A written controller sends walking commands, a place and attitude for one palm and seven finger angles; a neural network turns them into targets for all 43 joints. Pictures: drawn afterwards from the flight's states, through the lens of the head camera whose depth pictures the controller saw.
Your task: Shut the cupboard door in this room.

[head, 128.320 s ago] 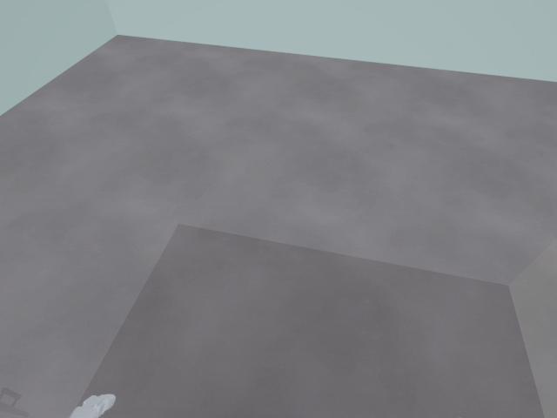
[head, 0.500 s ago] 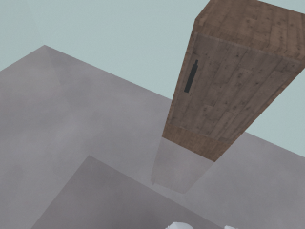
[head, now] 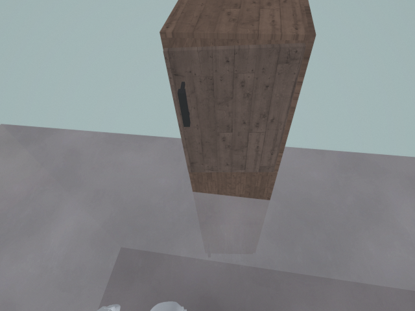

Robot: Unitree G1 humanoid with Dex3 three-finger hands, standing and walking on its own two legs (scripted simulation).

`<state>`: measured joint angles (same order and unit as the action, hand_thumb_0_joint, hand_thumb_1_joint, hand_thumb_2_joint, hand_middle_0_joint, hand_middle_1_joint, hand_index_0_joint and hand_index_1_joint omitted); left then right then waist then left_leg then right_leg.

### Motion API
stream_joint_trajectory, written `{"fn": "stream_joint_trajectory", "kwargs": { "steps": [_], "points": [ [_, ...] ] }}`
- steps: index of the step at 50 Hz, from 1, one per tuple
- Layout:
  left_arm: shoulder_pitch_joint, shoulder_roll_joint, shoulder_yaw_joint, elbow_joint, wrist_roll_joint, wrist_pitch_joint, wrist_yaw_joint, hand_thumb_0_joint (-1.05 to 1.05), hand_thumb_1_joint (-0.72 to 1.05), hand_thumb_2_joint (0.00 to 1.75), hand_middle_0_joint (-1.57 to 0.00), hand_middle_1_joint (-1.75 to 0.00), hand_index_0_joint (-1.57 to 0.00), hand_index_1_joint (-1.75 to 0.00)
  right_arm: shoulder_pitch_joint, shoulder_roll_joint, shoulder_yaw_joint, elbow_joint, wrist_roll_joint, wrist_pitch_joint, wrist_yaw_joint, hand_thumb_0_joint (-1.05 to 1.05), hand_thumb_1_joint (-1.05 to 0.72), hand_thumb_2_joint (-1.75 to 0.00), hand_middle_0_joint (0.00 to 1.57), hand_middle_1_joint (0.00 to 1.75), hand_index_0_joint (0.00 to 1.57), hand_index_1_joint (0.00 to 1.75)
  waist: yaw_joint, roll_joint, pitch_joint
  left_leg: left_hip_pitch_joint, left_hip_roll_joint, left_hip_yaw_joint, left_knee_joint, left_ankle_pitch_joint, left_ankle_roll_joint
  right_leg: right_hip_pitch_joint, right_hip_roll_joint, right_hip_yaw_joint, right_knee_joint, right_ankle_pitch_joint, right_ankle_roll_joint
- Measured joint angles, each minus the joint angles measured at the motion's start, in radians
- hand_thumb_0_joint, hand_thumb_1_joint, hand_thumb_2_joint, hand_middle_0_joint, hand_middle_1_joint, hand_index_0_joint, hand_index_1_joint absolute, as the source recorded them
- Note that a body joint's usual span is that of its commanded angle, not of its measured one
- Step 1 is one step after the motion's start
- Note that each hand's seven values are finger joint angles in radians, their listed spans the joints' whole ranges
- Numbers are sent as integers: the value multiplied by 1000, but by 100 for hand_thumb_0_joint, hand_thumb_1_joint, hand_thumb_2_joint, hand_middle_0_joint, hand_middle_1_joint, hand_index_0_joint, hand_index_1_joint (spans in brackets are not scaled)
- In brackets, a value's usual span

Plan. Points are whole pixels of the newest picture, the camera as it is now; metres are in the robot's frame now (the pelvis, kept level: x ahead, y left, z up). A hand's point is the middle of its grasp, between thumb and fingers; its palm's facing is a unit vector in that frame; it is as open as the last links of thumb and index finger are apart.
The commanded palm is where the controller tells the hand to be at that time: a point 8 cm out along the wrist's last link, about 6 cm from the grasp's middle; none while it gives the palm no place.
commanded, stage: take the last steps up to it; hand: left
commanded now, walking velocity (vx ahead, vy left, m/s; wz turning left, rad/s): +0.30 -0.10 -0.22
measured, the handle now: (185, 104) +0.71 +0.10 -0.05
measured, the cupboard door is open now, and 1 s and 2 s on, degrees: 7 7 7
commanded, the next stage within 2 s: come to a stop and stand still in 0.78 s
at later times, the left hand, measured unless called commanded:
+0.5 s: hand out of the picture +0.15 +0.19 -0.17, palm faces -0.07 -0.98 -0.16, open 7.4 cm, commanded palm none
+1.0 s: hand (189, 252) +0.28 +0.07 -0.17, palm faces -0.03 -0.98 -0.19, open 7.2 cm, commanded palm none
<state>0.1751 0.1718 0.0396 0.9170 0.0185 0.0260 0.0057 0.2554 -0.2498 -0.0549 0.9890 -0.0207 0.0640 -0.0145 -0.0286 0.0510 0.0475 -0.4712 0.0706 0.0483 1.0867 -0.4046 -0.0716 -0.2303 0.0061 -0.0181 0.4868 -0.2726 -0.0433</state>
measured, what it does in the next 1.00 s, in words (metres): walks ahead: left foot, then right foot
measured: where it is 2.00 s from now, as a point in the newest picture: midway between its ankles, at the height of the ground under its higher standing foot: (239, 309)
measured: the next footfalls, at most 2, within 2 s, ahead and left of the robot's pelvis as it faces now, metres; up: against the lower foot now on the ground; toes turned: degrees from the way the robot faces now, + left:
left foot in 0.24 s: +0.07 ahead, +0.13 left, +0.00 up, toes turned +3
right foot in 0.66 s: +0.30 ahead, -0.16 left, +0.00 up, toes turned -7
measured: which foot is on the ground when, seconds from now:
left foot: up 0.00-0.22, down 0.24-0.66, up 0.68-1.00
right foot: down 0.00-0.24, up 0.26-0.64, down 0.66-1.00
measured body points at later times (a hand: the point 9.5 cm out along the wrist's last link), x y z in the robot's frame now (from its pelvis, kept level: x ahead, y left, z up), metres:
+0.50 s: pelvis +0.09 -0.01 +0.01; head +0.12 +0.02 +0.45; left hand +0.16 +0.24 -0.16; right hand +0.04 -0.24 -0.13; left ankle +0.04 +0.13 -0.74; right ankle +0.12 -0.16 -0.67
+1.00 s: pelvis +0.24 -0.10 +0.00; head +0.26 -0.10 +0.45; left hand +0.28 +0.12 -0.16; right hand +0.27 -0.33 -0.15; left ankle +0.29 +0.01 -0.73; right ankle +0.22 -0.17 -0.74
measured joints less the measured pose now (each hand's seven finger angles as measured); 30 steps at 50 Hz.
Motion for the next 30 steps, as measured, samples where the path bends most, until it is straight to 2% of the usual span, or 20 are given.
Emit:
{"fn": "stream_joint_trajectory", "kwargs": {
  "steps": [3, 6, 9, 11, 12, 13, 15, 18, 21, 25, 30],
  "points": [
    [15, -5, 0, 14, 1, -3, -1, 1, 91, 90, -20, -30, -20, -30, -5, 18, 4, -6, -4, -7, 4, 1, -91, -90, 20, 30, 20, 30, -1, -13, -10, -3, 2, -16, -49, 36, -8, 21, 9, 5, -43, 19, -4],
    [35, -9, 3, 28, 4, -9, -7, 1, 90, 90, -20, -30, -20, -30, -4, 35, 7, -4, -9, -13, 9, 1, -91, -90, 20, 30, 20, 30, 10, -28, -24, 28, 4, -11, -146, 30, -6, 40, 19, 6, -67, 22, -8],
    [61, -2, 12, 42, 8, -16, -13, 1, 91, 90, -20, -30, -20, -30, -4, 51, 12, -1, -11, -26, 14, 1, -91, -90, 20, 30, 20, 30, 30, -50, -38, 89, -5, 6, -294, 4, 8, 53, 27, 13, -67, 8, -10],
    [84, 8, 19, 56, 7, -16, -17, 1, 91, 90, -20, -30, -20, -30, -1, 59, 17, -3, -12, -46, 13, 1, -91, -90, 20, 30, 20, 30, 38, -69, -46, 156, -17, 24, -440, 43, 20, 53, 29, 21, -37, -17, -3],
    [100, 12, 22, 61, 5, -14, -19, 1, 91, 90, -20, -30, -20, -30, 5, 58, 21, -10, -13, -61, 11, 1, -91, -90, 20, 30, 20, 30, 40, -69, -54, 197, -19, 26, -528, 62, 28, 41, 36, 25, -1, -41, 1],
    [111, 16, 25, 69, 1, -10, -21, 1, 91, 90, -20, -30, -20, -30, 8, 60, 23, -13, -18, -77, 8, 1, -91, -90, 20, 30, 20, 30, 34, -74, -59, 205, -20, 27, -550, 104, 53, 14, 38, 28, 68, -95, -2],
    [122, 32, 30, 90, 4, 9, -29, 1, 91, 90, -20, -30, -20, -30, 16, 72, 30, -20, -23, -91, 0, 1, -91, -90, 20, 30, 20, 30, 23, -96, -58, 216, -23, 43, -530, 96, 78, -67, 31, 33, 278, -178, -6],
    [117, 52, 41, 105, 18, 19, -44, 1, 91, 90, -20, -30, -20, -30, 59, 86, 42, -22, -25, -102, -8, 1, -91, -90, 20, 30, 20, 30, 13, -108, -55, 277, -16, 52, -598, 98, 72, -187, 12, 22, 517, -123, 4],
    [97, 62, 46, 97, 16, 12, -50, 1, 91, 90, -20, -30, -19, -29, 99, 94, 50, 1, -21, -109, -15, 1, -91, -90, 20, 30, 20, 30, 17, -108, -38, 345, -5, 59, -688, 125, 61, -272, -18, 25, 588, -37, 23],
    [62, 58, 39, 86, 11, 6, -51, 1, 91, 90, -20, -30, -19, -29, 138, 97, 48, 36, -19, -107, -13, 1, -91, -90, 20, 30, 20, 30, 17, -92, -10, 417, 14, 77, -752, 124, 43, -317, -57, 9, 481, 27, 36],
    [14, 42, 24, 86, 7, -4, -53, 1, 91, 90, -20, -30, -19, -29, 165, 90, 33, 70, -21, -94, -3, 1, -90, -90, 20, 30, 20, 30, -10, -64, 23, 474, 43, 103, -723, 54, 1, -258, -63, -41, 216, 41, 20]
  ]
}}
